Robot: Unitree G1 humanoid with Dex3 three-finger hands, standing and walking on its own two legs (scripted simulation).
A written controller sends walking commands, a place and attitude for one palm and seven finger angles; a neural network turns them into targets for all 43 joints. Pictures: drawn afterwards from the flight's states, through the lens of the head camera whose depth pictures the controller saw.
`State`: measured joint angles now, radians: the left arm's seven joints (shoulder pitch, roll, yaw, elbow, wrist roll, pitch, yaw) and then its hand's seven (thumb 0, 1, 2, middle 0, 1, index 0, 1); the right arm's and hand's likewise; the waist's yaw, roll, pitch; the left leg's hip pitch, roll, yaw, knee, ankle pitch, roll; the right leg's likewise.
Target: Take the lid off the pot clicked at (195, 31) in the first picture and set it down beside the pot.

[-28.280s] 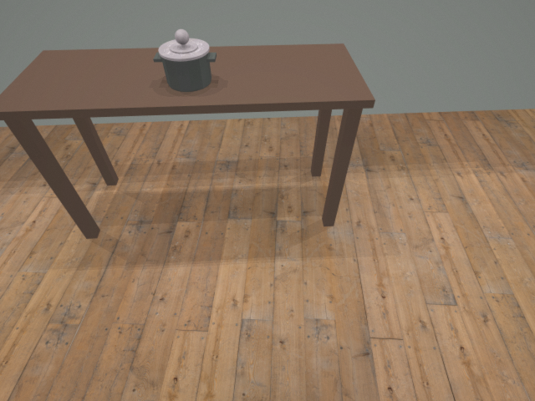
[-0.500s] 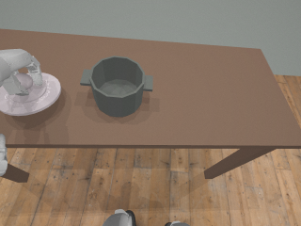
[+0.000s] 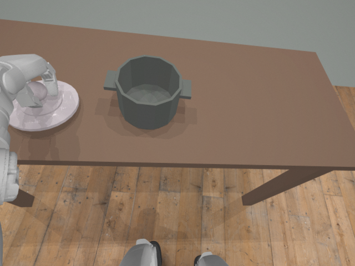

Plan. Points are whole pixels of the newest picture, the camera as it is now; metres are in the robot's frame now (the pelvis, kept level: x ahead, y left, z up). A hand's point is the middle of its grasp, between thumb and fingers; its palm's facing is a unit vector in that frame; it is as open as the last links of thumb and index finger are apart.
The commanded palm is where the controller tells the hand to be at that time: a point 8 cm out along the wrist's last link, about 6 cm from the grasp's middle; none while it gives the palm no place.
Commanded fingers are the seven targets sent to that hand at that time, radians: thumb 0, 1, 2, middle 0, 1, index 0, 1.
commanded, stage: open the fingers wide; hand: left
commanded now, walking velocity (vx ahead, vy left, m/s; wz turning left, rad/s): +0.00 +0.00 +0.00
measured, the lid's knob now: (36, 91) +0.50 +0.31 +0.02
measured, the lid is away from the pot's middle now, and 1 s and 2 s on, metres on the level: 0.26 0.26 0.26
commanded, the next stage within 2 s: raise the empty hand in 1.10 s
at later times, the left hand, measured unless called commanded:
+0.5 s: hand (23, 125) +0.40 +0.30 +0.04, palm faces -0.45 -0.10 -0.89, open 6.9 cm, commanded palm +0.50 +0.29 +0.12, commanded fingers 0.00 0.28 0.67 -0.54 -0.95 -0.55 -0.95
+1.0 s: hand (28, 106) +0.44 +0.29 +0.05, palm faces -0.43 -0.13 -0.89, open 11.1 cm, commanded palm +0.50 +0.29 +0.12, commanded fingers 0.00 -0.07 0.76 -0.40 -0.76 -0.40 -0.76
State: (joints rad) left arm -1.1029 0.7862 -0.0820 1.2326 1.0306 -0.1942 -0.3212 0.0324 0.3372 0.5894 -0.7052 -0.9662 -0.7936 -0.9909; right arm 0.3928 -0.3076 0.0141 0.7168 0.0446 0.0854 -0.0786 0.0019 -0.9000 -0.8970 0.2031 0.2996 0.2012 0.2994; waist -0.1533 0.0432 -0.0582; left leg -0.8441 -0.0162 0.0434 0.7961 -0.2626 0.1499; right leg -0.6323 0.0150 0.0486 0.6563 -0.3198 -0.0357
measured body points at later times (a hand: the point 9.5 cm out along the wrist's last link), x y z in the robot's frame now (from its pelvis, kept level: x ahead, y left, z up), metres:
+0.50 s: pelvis -0.02 +0.00 +0.00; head +0.05 +0.04 +0.44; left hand +0.42 +0.30 +0.09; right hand +0.04 -0.29 -0.10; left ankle +0.07 +0.01 -0.70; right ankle +0.01 -0.21 -0.70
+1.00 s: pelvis -0.01 -0.02 +0.00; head +0.07 +0.02 +0.44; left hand +0.46 +0.30 +0.10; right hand +0.01 -0.30 -0.10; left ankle +0.07 +0.01 -0.70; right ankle +0.01 -0.21 -0.70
